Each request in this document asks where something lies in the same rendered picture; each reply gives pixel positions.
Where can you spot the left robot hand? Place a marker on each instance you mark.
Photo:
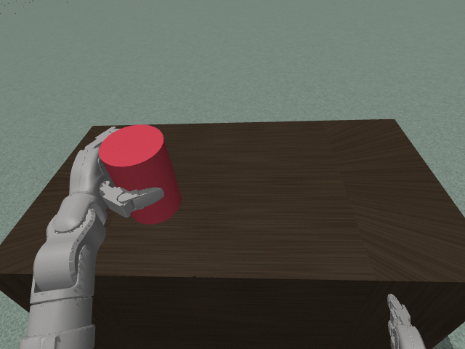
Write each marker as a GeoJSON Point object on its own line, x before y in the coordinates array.
{"type": "Point", "coordinates": [89, 175]}

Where can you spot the left robot arm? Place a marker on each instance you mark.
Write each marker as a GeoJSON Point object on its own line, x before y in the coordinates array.
{"type": "Point", "coordinates": [63, 277]}

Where can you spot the right robot hand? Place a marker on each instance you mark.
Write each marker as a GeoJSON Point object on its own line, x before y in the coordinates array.
{"type": "Point", "coordinates": [403, 334]}

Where can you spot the can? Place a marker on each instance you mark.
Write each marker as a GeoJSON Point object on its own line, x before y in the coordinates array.
{"type": "Point", "coordinates": [136, 157]}

